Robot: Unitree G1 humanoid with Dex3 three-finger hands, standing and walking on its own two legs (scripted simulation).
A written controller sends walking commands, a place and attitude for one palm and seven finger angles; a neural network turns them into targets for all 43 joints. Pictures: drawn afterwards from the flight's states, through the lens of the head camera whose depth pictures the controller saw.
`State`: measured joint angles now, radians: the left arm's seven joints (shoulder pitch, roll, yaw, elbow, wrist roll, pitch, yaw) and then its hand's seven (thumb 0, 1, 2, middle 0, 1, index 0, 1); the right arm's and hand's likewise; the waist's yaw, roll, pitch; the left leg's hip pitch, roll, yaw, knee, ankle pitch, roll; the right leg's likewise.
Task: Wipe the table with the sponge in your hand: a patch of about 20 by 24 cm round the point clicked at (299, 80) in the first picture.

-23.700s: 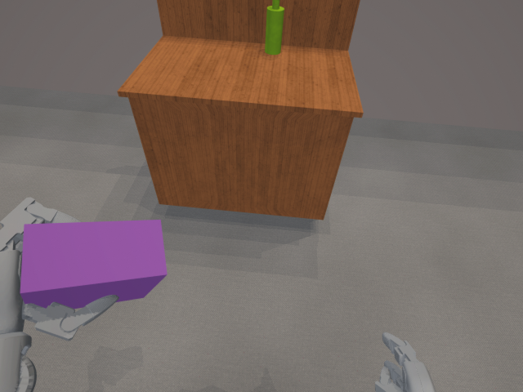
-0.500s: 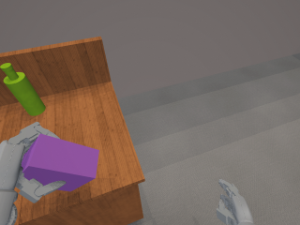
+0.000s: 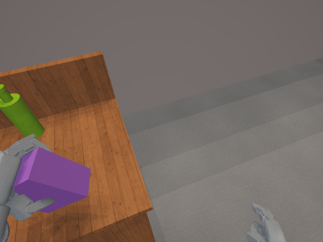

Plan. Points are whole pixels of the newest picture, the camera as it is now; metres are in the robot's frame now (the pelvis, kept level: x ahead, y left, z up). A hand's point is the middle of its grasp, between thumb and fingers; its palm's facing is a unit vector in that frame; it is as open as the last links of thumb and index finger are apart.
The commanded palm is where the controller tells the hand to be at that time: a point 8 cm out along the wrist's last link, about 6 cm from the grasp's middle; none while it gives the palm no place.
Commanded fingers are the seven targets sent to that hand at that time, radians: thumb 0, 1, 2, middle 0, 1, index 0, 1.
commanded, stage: turn the palm down, sponge in hand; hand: left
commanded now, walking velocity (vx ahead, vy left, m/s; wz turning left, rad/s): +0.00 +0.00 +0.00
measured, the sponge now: (53, 186) +0.20 +0.26 +0.09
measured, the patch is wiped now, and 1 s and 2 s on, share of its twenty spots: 0.00 0.00 0.00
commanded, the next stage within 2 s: move the sponge above the wiping area in 1.30 s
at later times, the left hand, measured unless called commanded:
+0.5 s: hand (11, 176) +0.20 +0.34 +0.12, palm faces +0.19 -0.25 -0.95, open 10.6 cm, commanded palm +0.17 +0.32 +0.18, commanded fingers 0.00 0.10 1.30 -1.20 -1.60 -1.20 -1.60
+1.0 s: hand (30, 182) +0.20 +0.31 +0.10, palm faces -0.01 -0.11 -0.99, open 10.6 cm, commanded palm +0.17 +0.30 +0.18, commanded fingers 0.00 0.10 1.30 -1.20 -1.60 -1.20 -1.60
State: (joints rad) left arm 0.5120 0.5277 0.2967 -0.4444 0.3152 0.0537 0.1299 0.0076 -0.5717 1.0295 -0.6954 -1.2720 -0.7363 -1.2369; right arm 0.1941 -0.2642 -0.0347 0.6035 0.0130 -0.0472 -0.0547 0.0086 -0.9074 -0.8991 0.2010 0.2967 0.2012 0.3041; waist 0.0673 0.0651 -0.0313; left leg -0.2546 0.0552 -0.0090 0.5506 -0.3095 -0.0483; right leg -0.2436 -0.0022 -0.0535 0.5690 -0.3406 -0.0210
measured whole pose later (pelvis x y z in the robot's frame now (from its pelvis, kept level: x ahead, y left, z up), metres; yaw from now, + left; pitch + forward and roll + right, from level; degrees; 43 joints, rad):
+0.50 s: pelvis -0.01 +0.04 +0.01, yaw +0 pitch -1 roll +0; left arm 0.29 0.52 0.12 -0.29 0.63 0.35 0.10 0.01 -0.57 1.03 -0.69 -1.27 -0.73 -1.24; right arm 0.08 -0.24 0.03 0.62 0.03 0.01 -0.05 0.01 -0.91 -0.90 0.20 0.30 0.20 0.30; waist 0.09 0.09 -0.02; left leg -0.19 0.01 0.01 0.46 -0.25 0.00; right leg -0.16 -0.05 -0.04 0.44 -0.26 0.03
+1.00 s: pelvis -0.01 +0.02 +0.01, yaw +2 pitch -2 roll +0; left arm 0.18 0.48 -0.05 -0.16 0.86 0.40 0.01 0.01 -0.57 1.03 -0.69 -1.28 -0.73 -1.24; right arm 0.01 -0.27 0.03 0.68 0.04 0.00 -0.04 0.01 -0.91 -0.90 0.20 0.30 0.20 0.30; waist 0.11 0.14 0.00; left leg -0.13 0.01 -0.02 0.36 -0.20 -0.02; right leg -0.11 -0.04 -0.07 0.38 -0.24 0.00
